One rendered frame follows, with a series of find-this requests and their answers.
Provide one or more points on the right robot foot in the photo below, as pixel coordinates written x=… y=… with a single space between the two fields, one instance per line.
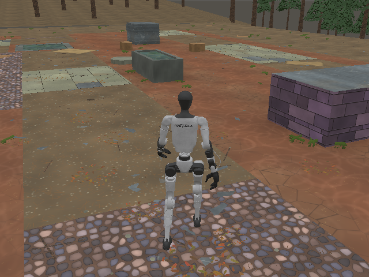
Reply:
x=197 y=222

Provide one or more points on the robot left shin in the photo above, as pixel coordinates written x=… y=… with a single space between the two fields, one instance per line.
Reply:
x=167 y=221

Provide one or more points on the robot right forearm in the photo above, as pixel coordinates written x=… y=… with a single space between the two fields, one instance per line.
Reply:
x=210 y=158

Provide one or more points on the robot left forearm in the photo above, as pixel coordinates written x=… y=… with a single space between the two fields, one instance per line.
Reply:
x=160 y=148

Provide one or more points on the robot left hand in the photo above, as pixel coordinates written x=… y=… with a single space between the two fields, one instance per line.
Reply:
x=162 y=155

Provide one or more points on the left robot upper arm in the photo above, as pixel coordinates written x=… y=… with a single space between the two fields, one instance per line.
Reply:
x=164 y=129

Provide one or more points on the right robot upper arm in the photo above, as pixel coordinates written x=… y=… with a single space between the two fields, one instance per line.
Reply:
x=202 y=122

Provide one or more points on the robot right hand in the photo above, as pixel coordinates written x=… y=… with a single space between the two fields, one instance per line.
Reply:
x=215 y=176

